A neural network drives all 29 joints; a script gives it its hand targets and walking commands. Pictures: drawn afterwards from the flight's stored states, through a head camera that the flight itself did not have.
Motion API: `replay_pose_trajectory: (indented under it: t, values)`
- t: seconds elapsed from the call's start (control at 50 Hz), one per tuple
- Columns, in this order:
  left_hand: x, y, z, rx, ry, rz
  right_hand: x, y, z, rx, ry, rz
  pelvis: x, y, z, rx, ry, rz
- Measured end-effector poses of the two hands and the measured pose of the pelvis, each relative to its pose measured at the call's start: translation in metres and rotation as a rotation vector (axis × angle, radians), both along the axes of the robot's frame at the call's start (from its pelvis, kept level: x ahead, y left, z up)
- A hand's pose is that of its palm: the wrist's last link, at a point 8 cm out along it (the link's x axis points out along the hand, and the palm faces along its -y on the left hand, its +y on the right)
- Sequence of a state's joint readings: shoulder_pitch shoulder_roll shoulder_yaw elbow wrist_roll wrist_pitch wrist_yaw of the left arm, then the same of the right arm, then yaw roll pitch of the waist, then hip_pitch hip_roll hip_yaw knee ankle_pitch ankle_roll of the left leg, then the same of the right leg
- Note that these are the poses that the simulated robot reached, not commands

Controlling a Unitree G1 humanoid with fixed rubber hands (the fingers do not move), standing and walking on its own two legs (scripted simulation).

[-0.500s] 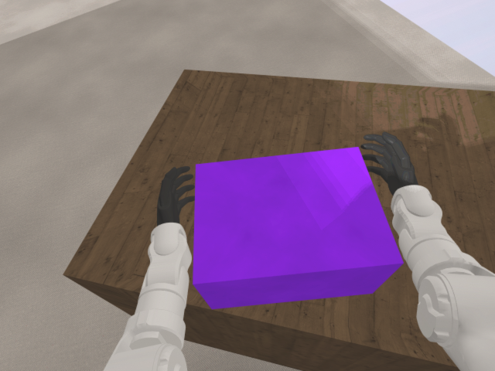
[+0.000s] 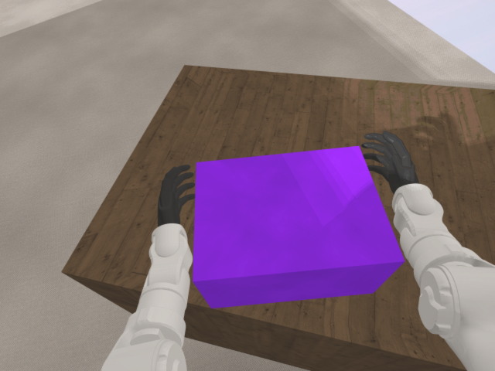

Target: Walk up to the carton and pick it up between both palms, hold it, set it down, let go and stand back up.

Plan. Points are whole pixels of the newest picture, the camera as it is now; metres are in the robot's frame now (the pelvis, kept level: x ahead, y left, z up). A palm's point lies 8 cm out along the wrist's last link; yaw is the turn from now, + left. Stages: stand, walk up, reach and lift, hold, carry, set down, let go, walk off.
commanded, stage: set down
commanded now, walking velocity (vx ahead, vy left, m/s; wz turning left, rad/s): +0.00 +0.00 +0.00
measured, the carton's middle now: (284, 227) +0.38 +0.03 -0.03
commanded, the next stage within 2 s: none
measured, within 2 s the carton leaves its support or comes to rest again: neither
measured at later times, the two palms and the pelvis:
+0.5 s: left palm (172, 229) +0.33 +0.22 +0.00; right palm (412, 190) +0.45 -0.18 +0.02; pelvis -0.03 +0.00 -0.02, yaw -1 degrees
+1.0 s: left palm (155, 216) +0.33 +0.24 +0.04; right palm (439, 174) +0.46 -0.20 +0.07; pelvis -0.05 -0.01 -0.03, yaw +0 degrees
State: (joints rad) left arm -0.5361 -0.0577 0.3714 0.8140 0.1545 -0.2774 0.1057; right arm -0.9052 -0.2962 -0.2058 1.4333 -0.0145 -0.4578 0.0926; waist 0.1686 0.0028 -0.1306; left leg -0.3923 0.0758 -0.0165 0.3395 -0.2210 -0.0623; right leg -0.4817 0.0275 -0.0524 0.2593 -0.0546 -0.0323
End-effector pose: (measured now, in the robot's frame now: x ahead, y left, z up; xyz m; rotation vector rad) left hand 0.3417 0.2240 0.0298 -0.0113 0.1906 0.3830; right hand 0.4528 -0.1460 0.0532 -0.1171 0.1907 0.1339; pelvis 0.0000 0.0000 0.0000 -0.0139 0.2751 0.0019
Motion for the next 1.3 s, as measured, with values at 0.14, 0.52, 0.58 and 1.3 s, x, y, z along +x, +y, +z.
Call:
replay_pose_trajectory:
  t: [0.14,0.52,0.58,1.3]
  values:
    - [-0.001,0.0,-0.001,0.005,0.002,0.007,0.0,-0.002,-0.005,-0.012,0.022,0.013,-0.003,-0.001,-0.002,-0.001,0.018,-0.002]
    - [-0.013,0.002,-0.026,-0.011,0.078,0.002,0.001,-0.033,-0.028,0.009,0.068,-0.009,-0.027,-0.005,-0.022,-0.002,0.15,-0.012]
    - [-0.012,0.006,-0.023,-0.004,0.072,0.006,0.004,-0.042,-0.026,0.018,0.058,-0.013,-0.032,-0.007,-0.026,0.003,0.165,-0.016]
    - [-0.015,0.029,0.067,0.003,0.03,0.016,-0.001,-0.058,0.07,0.079,0.019,0.026,-0.046,-0.014,-0.014,0.011,0.02,0.009]
